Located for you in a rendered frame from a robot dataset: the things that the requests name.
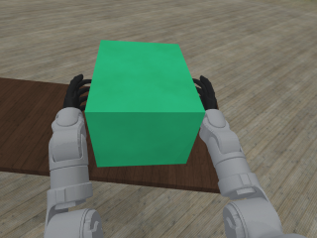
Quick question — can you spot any carton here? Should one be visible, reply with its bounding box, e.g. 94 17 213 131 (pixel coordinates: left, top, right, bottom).
84 40 206 168

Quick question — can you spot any right robot upper arm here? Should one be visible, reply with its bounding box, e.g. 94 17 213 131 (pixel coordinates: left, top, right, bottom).
223 197 307 238

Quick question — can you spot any robot left forearm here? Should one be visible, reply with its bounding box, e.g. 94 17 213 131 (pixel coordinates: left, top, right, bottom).
44 107 93 238

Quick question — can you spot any table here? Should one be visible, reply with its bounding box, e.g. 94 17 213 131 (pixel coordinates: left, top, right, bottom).
0 77 221 194

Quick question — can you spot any robot right forearm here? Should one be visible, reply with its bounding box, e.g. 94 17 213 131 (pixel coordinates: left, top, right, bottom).
199 109 283 232

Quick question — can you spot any robot right hand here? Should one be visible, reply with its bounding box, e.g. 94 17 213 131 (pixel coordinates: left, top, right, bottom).
192 75 218 111

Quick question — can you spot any robot left hand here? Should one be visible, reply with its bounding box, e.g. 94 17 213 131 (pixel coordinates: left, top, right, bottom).
62 74 92 112

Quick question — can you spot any left robot upper arm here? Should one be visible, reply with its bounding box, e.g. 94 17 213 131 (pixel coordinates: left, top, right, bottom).
45 208 104 238

